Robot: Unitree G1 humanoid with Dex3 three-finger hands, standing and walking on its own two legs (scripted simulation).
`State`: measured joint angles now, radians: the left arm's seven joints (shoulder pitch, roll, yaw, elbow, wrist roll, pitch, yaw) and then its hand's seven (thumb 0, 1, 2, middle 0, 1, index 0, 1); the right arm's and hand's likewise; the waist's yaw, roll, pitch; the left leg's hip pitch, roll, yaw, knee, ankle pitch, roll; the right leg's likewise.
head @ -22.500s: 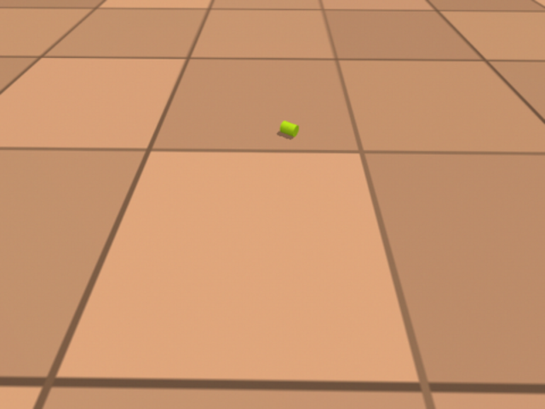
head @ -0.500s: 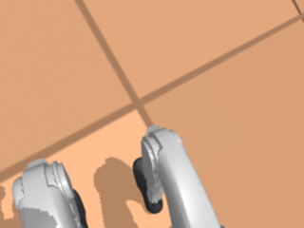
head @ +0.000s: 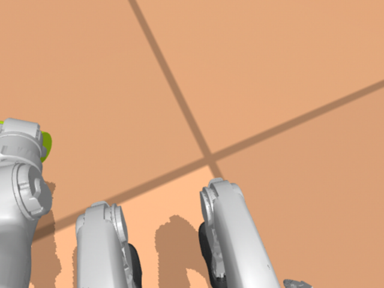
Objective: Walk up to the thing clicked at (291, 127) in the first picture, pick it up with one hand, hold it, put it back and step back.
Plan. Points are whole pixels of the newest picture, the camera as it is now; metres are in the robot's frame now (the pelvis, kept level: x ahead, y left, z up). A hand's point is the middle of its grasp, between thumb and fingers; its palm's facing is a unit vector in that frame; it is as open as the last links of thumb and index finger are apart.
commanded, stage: lift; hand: left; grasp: from above
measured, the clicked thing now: (19, 143) +0.47 +0.32 -0.14
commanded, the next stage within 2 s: hold in 1.12 s
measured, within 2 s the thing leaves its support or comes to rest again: neither
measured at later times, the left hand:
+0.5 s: hand out of the picture +0.39 +0.25 +0.11, palm faces -0.09 -0.46 -0.88, open 12.0 cm
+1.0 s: hand out of the picture +0.38 +0.24 +0.23, palm faces -0.09 -0.48 -0.87, open 12.0 cm
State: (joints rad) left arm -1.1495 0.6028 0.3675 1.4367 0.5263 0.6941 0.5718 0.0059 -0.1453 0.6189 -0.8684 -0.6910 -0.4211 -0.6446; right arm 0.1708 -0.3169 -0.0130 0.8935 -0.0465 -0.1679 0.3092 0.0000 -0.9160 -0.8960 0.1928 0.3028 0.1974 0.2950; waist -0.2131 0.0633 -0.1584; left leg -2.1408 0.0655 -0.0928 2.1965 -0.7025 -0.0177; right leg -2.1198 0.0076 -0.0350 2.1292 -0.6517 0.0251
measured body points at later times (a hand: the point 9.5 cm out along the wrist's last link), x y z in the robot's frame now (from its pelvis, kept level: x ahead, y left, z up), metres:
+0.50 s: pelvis +0.02 -0.02 +0.18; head +0.14 -0.01 +0.62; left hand +0.39 +0.27 +0.16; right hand +0.12 -0.29 +0.06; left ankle +0.07 +0.13 -0.36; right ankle +0.10 -0.13 -0.36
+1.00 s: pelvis +0.05 -0.02 +0.29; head +0.12 -0.02 +0.74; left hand +0.38 +0.26 +0.28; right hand +0.14 -0.27 +0.15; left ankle +0.07 +0.13 -0.36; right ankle +0.10 -0.13 -0.36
